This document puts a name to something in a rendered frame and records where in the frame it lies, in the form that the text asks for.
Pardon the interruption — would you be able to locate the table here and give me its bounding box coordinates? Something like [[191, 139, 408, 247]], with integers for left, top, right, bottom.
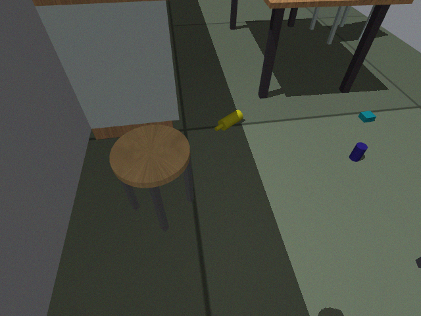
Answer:
[[230, 0, 414, 99]]

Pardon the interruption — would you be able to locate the stool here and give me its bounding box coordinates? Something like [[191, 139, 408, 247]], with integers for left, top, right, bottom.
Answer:
[[109, 124, 194, 232]]

